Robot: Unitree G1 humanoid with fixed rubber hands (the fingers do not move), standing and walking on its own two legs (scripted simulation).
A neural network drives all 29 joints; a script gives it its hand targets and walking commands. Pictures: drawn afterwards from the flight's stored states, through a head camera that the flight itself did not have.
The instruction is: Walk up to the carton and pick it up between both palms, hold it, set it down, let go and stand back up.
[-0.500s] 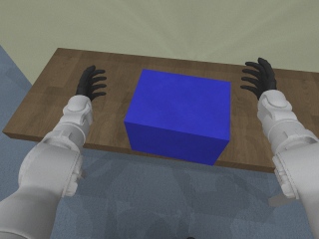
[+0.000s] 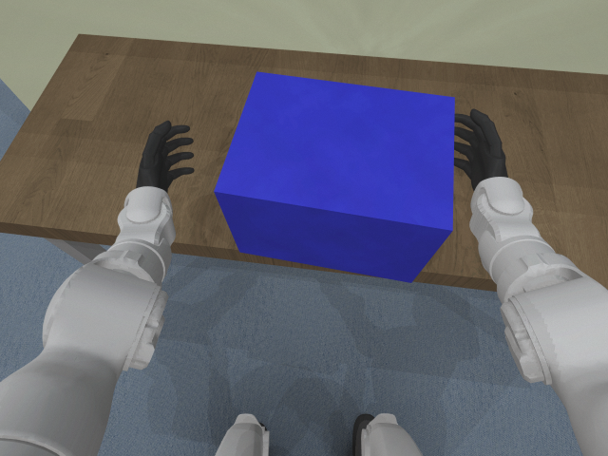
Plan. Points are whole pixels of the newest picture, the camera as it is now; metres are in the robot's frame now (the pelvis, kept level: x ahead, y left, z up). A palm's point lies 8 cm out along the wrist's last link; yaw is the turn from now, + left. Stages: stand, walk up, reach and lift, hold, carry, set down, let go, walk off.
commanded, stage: reach and lift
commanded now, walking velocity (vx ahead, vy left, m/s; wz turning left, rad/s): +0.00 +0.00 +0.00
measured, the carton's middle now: (337, 181) +0.47 -0.01 +0.01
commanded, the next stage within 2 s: none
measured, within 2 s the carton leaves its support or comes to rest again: neither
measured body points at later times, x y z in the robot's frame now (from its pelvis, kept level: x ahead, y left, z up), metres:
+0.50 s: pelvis +0.00 +0.01 -0.01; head +0.13 +0.00 +0.42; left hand +0.47 +0.19 +0.02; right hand +0.48 -0.19 +0.03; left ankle +0.01 +0.16 -0.68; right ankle +0.05 -0.14 -0.68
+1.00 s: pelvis +0.00 +0.02 +0.00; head +0.13 +0.01 +0.43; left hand +0.46 +0.19 +0.02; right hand +0.48 -0.17 +0.03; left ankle +0.01 +0.16 -0.68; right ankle +0.05 -0.14 -0.68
